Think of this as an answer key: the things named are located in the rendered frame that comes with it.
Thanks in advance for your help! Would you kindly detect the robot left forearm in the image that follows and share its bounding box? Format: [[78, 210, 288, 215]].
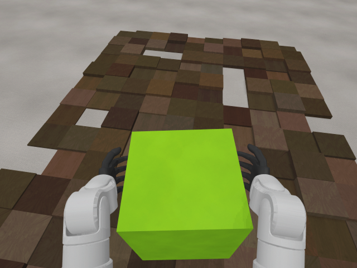
[[62, 174, 118, 268]]

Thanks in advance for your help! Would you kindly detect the carton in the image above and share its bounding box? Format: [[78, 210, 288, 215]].
[[117, 128, 253, 260]]

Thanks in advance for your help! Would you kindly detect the robot left hand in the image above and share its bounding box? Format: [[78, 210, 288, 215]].
[[99, 147, 128, 194]]

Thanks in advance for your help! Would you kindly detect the robot right forearm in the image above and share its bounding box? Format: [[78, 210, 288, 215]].
[[249, 174, 306, 268]]

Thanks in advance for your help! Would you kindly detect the robot right hand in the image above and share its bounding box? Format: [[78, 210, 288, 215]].
[[237, 144, 270, 192]]

